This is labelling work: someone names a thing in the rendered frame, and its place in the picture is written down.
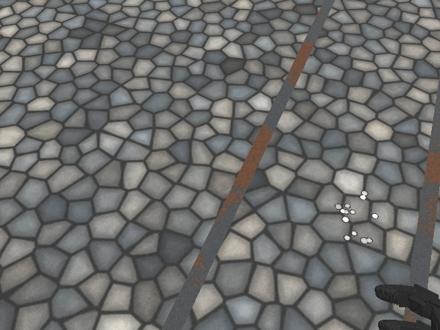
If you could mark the right robot hand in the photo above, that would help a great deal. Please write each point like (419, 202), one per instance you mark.
(418, 299)

